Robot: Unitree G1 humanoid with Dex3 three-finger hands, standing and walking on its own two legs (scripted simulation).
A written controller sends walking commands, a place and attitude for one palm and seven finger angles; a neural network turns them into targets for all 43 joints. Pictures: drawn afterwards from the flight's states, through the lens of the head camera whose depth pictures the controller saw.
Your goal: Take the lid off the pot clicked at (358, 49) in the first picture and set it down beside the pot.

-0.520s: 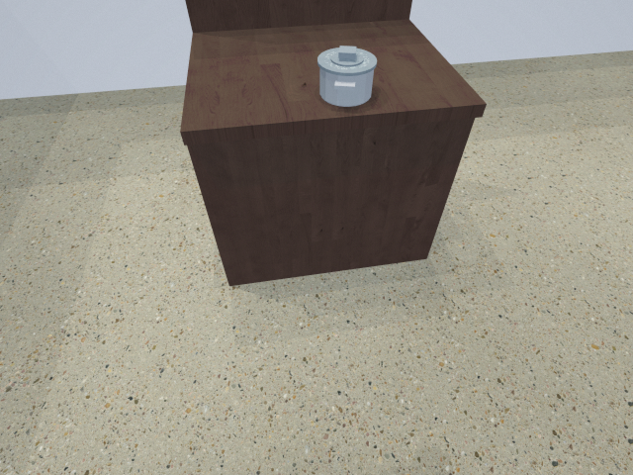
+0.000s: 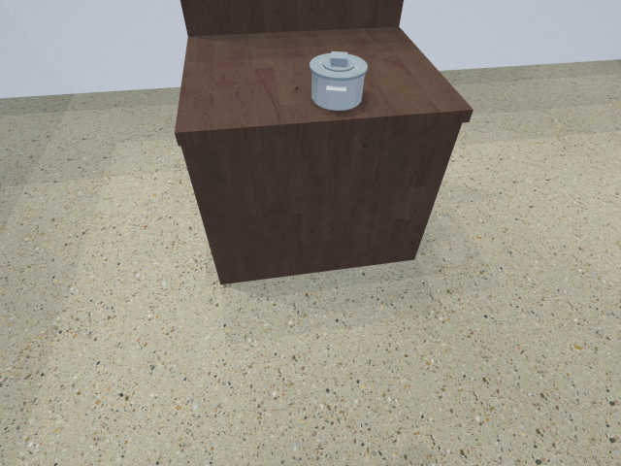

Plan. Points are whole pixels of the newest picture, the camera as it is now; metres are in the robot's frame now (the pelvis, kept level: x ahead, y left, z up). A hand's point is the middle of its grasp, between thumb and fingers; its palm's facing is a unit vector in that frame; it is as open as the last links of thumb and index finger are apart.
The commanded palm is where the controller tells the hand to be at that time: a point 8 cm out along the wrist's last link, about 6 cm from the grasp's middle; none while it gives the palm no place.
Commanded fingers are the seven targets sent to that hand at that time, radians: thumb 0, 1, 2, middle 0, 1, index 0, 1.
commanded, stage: look at it before walking up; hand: left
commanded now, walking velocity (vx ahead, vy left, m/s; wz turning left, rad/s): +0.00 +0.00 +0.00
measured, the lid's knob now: (339, 57) +1.08 -0.01 +0.06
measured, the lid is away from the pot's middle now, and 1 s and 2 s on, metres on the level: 0.00 0.00 0.00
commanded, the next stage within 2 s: walk to a spot facing it in 0.12 s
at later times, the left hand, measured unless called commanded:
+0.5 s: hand out of the picture +0.04 +0.21 -0.18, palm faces -0.07 -0.96 -0.26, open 7.4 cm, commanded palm none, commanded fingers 0.00 0.90 0.90 -0.20 -0.30 -0.20 -0.30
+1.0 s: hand out of the picture +0.06 +0.16 -0.15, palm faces -0.22 -0.95 -0.24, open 7.4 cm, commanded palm none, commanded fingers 0.00 0.90 0.90 -0.20 -0.30 -0.20 -0.30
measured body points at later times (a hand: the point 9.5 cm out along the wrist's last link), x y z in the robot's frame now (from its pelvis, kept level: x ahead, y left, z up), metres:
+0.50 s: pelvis +0.00 +0.00 -0.01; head +0.01 +0.00 +0.44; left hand +0.05 +0.26 -0.16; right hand +0.03 -0.25 -0.16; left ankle +0.00 +0.13 -0.75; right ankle +0.00 -0.11 -0.74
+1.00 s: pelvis +0.02 -0.02 +0.00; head +0.04 -0.05 +0.45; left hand +0.07 +0.21 -0.13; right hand +0.05 -0.31 -0.14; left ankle +0.07 +0.14 -0.67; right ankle -0.01 -0.09 -0.75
